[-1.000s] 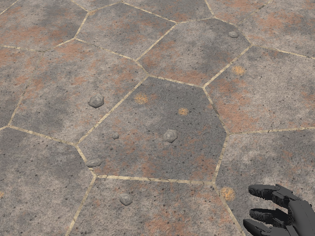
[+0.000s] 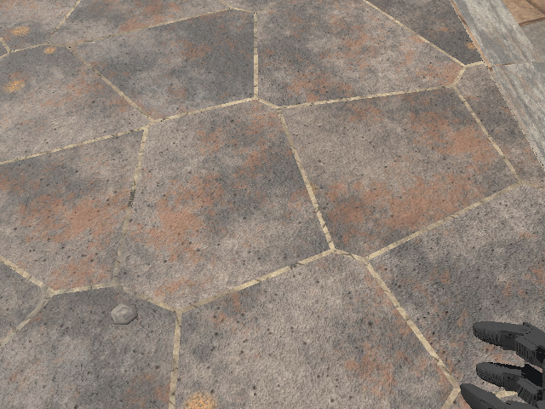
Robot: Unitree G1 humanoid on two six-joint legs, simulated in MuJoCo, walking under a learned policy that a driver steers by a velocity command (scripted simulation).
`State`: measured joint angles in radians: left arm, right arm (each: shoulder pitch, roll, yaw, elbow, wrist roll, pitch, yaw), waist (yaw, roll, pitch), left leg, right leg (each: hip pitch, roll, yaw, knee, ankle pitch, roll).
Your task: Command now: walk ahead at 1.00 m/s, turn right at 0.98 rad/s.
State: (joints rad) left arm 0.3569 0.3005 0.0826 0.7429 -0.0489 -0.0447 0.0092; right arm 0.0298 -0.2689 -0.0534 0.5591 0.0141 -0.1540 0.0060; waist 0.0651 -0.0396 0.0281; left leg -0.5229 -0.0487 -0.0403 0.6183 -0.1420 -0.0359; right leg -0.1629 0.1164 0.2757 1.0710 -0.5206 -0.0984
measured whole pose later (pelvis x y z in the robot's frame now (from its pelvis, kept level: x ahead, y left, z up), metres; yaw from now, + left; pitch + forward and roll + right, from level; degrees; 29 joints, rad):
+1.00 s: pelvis +0.39 +0.04 +0.03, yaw -3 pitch +3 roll -2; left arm 0.07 0.31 0.09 0.70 0.01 0.02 0.03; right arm 0.24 -0.31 -0.07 0.69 -0.01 0.02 0.01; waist -0.03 -0.02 0.05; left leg -0.33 0.01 -0.02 0.59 -0.31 0.03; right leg -0.53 -0.01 -0.02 1.04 -0.49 0.04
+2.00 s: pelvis +0.43 +0.06 +0.03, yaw +22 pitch -1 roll -1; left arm 0.18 0.26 0.03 0.84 0.01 0.00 0.02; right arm 0.22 -0.23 -0.01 0.68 -0.02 0.00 -0.01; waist 0.02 0.00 0.02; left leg -0.18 -0.03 -0.06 0.53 -0.34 0.02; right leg -0.23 -0.02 0.05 0.50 -0.26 0.05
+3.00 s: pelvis +0.48 +0.04 +0.04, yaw +21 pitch +1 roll +0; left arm 0.20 0.25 0.04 1.04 -0.03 -0.09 0.00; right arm 0.40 -0.26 -0.04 0.93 0.03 -0.06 -0.02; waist -0.02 0.03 -0.02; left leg -0.08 0.01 -0.06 0.36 -0.31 0.01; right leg -0.38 -0.05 -0.03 0.75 -0.38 -0.04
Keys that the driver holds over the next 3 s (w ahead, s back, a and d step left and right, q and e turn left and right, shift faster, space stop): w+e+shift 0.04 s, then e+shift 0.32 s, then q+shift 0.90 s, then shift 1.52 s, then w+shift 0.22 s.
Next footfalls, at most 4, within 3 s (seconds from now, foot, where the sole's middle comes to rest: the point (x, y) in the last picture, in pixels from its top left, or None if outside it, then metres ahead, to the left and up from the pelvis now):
0.38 right None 0.42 -0.12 -0.74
0.90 left None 0.43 0.13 -0.74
1.36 right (336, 379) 0.53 -0.07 -0.74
1.72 left None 0.40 0.16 -0.74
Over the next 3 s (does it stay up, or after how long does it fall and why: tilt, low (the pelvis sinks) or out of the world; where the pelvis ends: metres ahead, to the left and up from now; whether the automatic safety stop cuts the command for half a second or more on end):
stays up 0.48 0.04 0.04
